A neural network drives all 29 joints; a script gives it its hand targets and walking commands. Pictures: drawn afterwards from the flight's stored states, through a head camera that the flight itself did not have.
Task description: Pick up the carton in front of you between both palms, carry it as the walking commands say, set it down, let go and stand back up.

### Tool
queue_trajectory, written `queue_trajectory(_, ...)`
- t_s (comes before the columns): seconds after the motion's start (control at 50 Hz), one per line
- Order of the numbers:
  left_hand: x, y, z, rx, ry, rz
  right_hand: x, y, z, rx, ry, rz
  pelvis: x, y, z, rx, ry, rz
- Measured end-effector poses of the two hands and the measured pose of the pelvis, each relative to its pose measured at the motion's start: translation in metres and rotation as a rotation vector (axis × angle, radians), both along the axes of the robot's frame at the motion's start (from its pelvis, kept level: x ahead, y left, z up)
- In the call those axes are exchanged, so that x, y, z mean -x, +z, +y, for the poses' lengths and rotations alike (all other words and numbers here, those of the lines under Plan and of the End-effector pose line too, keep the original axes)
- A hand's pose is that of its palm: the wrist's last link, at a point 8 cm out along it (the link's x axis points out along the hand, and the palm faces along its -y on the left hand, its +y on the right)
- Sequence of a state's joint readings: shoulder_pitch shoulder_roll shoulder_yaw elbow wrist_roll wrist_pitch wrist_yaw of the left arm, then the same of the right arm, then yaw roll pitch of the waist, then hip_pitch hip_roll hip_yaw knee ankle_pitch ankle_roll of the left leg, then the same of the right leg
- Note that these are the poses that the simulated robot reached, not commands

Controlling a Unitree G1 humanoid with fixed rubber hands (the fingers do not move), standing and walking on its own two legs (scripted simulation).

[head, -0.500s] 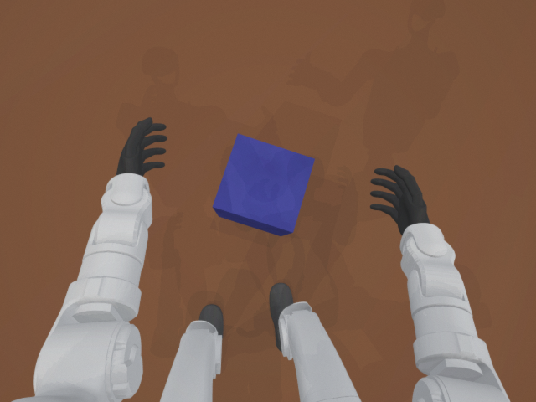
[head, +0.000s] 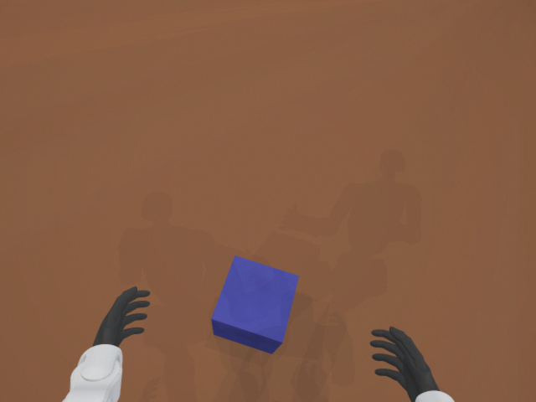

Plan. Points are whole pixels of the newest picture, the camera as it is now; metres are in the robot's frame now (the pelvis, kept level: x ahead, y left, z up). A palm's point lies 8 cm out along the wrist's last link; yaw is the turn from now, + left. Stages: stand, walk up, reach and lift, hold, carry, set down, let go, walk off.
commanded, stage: let go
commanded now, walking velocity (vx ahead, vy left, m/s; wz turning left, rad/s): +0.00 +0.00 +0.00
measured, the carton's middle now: (254, 306) +0.41 -0.06 -0.64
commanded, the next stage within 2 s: stand in 0.64 s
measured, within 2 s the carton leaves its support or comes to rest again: neither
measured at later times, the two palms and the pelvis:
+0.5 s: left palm out of the picture +0.14 +0.25 -0.07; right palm (410, 385) +0.15 -0.22 -0.06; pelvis -0.01 +0.02 +0.00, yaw -1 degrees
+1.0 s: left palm out of the picture +0.11 +0.28 -0.07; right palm (445, 399) +0.13 -0.29 -0.10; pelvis +0.00 -0.02 +0.00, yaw +2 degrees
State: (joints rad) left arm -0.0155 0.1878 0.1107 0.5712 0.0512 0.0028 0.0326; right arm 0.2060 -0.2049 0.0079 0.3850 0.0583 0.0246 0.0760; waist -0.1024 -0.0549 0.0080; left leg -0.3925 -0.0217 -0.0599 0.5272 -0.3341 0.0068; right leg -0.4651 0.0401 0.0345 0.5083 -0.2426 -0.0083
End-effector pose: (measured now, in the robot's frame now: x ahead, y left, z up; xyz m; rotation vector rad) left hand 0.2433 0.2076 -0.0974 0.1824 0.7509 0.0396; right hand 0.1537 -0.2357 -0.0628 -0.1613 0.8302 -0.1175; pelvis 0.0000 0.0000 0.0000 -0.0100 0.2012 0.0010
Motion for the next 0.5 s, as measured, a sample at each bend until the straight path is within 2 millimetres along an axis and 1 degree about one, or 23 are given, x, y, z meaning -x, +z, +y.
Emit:
queue_trajectory(0.1,0.028,0.014,0.021,-0.004,0.010,0.008,0.002,0.006,0.009,0.002,0.018,-0.007,-0.004,0.005,0.013,0.009,-0.005,-0.066)
queue_trajectory(0.2,0.056,0.027,0.041,-0.010,0.025,0.025,-0.002,0.004,0.018,-0.005,0.028,-0.028,-0.004,0.007,0.025,0.013,-0.006,-0.130)
queue_trajectory(0.3,0.080,0.035,0.054,-0.012,0.042,0.047,-0.005,0.001,0.029,-0.015,0.046,-0.037,-0.002,0.007,0.030,0.012,-0.004,-0.187)
queue_trajectory(0.4,0.095,0.035,0.055,-0.001,0.051,0.062,-0.002,0.000,0.030,-0.010,0.058,-0.023,0.004,0.007,0.029,0.008,-0.001,-0.229)
queue_trajectory(0.5,0.099,0.031,0.045,0.004,0.063,0.042,-0.001,0.004,0.015,0.026,0.024,-0.023,0.008,0.004,0.022,0.005,-0.010,-0.242)
